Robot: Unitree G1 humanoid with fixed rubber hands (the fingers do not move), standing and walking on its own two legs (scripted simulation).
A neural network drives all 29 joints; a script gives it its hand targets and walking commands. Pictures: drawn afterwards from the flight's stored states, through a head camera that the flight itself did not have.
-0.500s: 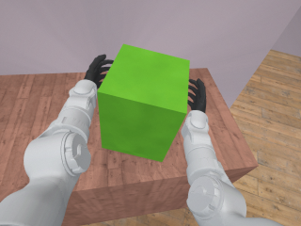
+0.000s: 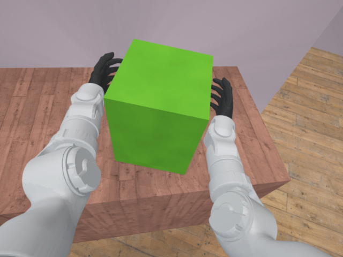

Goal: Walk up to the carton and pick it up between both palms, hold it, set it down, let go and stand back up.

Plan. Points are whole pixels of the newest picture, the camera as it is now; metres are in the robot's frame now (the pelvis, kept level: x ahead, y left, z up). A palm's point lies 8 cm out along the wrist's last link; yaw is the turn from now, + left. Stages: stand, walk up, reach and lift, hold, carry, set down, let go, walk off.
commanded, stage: set down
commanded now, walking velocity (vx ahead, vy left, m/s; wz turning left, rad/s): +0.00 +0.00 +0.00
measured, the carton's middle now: (160, 111) +0.47 -0.02 +0.03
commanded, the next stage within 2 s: none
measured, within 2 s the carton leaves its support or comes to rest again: neither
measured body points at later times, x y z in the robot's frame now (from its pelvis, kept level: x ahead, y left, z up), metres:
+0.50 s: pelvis +0.00 +0.00 +0.00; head +0.09 +0.04 +0.44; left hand +0.51 +0.13 +0.10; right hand +0.42 -0.16 +0.09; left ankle -0.02 +0.11 -0.75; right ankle -0.01 -0.15 -0.75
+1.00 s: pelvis +0.00 +0.00 +0.00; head +0.09 +0.04 +0.44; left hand +0.51 +0.13 +0.10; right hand +0.42 -0.16 +0.09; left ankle -0.02 +0.11 -0.75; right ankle -0.01 -0.15 -0.75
